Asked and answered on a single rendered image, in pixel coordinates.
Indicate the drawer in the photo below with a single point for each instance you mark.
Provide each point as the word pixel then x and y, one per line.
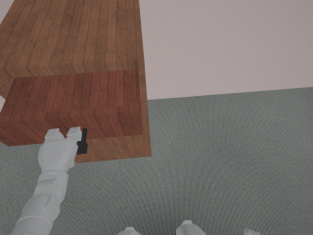
pixel 107 103

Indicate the left robot shin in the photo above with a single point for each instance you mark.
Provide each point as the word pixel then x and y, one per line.
pixel 130 228

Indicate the handle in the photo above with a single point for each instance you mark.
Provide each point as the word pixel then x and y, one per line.
pixel 82 145

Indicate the cabinet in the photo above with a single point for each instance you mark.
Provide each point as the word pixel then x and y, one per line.
pixel 52 37

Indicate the robot left forearm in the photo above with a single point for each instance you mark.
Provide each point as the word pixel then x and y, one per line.
pixel 39 213

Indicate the right robot shin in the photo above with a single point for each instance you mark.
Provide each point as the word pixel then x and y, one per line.
pixel 187 222

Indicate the robot left hand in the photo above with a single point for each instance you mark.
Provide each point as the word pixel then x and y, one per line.
pixel 58 152

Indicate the robot shin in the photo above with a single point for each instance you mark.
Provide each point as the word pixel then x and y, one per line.
pixel 130 228
pixel 187 222

